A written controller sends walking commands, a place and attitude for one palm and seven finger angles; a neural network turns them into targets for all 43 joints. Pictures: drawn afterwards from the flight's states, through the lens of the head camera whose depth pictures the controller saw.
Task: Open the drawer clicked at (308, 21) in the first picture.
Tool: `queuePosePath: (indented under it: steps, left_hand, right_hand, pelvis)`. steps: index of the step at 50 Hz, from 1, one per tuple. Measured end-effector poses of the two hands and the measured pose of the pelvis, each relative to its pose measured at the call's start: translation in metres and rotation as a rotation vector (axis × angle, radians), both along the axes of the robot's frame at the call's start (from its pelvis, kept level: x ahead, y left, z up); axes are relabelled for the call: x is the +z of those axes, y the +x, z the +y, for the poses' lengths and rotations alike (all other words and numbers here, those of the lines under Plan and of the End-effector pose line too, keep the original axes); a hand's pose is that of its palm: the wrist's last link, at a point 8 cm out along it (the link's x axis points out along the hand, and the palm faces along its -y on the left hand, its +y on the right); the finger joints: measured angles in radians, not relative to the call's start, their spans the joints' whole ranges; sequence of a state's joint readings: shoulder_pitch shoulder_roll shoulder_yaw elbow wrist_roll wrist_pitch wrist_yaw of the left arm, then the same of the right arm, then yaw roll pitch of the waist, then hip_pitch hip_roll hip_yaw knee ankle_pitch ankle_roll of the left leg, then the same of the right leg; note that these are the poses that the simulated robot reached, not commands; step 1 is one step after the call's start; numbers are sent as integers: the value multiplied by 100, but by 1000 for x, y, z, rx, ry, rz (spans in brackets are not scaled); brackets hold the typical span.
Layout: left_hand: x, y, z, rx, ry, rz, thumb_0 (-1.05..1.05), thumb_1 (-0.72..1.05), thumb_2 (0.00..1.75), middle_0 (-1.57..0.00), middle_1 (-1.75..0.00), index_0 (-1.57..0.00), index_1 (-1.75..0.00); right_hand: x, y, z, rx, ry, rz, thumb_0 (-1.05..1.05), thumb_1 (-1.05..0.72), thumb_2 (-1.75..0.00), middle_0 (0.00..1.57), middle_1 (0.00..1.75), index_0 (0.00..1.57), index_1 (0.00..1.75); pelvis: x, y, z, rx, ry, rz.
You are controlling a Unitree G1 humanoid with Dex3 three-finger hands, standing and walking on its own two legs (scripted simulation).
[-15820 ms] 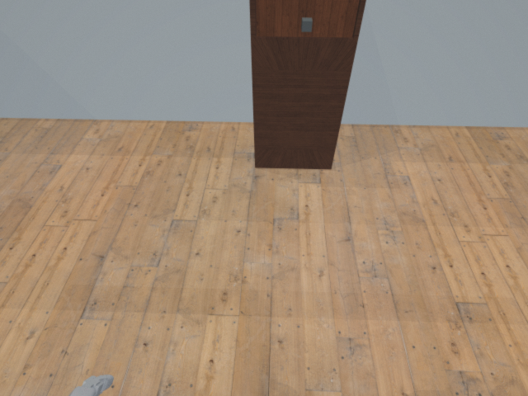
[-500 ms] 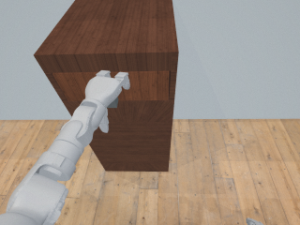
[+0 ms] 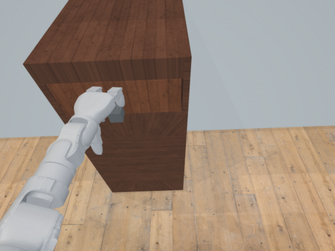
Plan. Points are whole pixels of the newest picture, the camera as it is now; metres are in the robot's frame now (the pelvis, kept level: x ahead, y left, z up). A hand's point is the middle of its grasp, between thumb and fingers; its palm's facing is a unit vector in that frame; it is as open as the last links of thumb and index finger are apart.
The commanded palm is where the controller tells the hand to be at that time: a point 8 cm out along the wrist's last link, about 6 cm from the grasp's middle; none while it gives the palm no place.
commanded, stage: move the hooked fingers above the handle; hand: left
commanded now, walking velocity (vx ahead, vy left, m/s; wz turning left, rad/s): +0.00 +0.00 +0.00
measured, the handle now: (117, 108) +0.50 +0.17 +0.03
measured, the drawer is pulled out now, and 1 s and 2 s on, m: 0.00 0.00 0.00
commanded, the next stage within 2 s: none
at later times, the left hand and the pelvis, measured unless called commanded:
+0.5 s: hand (119, 115) +0.44 +0.14 +0.07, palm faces -0.07 -0.09 -0.99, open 13.7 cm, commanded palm +0.43 +0.20 +0.15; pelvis -0.01 +0.02 +0.00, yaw -1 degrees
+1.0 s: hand (105, 119) +0.43 +0.18 +0.06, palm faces -0.20 -0.04 -0.98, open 13.9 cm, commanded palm +0.44 +0.20 +0.15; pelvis -0.02 +0.01 +0.00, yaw +0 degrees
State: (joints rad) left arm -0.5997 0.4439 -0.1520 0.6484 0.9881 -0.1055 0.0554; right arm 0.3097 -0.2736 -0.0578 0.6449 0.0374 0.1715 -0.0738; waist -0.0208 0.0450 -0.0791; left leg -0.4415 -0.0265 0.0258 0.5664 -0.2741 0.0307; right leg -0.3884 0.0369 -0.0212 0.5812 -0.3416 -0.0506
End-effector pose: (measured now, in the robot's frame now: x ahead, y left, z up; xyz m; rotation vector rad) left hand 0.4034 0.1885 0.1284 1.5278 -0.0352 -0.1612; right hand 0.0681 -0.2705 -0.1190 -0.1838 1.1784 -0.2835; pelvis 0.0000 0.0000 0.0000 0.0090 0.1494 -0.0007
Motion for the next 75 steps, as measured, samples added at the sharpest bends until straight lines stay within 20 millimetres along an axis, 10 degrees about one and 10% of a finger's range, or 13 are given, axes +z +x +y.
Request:
queuePosePath:
  steps: [13,24,32,41,51,59,67,75]
  left_hand:
    - [49,35,21,293,42,-144,0,-49,30,-32,-120,-36,-127]
    - [-2,16,-37,-59,-55,28,0,-49,30,-32,-120,-33,-122]
    - [33,32,14,147,35,-265,0,-49,30,-35,-122,-32,-121]
    - [55,39,2,295,19,-73,0,-49,30,-36,-124,-35,-130]
    - [-9,16,-2,51,-10,89,0,-49,30,-33,-121,-30,-123]
    - [27,27,27,133,15,-236,0,-49,30,-33,-120,-31,-121]
    - [48,37,21,318,48,-109,0,-49,30,-37,-123,-36,-132]
    - [4,24,-19,61,-14,111,0,-49,30,-33,-121,-31,-124]
  right_hand:
    - [-10,4,22,1,78,5,1,-91,-90,20,30,20,30]
    - [-2,7,33,-8,54,-56,1,-91,-90,20,30,20,30]
    - [-14,-3,34,-2,65,3,1,-91,-90,20,30,20,30]
    - [-4,-5,26,-26,59,6,1,-91,-90,20,30,20,30]
    - [8,-17,1,-22,-36,-40,1,-91,-90,20,30,20,30]
    - [-12,-35,10,-18,3,57,1,-91,-90,20,30,20,30]
    - [-18,-33,31,-21,88,77,1,-91,-90,20,30,20,30]
    - [-3,-15,28,-19,42,-35,1,-91,-90,20,30,20,30]
  pelvis:
    - [-1,-1,11,7,-7,26]
    - [-3,-5,16,-14,-4,2]
    - [-5,-8,15,-17,-6,41]
    - [1,-5,11,-3,-4,4]
    - [-5,-18,7,-4,-9,10]
    - [-10,-15,8,12,-16,62]
    - [-4,-9,13,14,-15,39]
    - [-4,-13,15,0,-11,7]
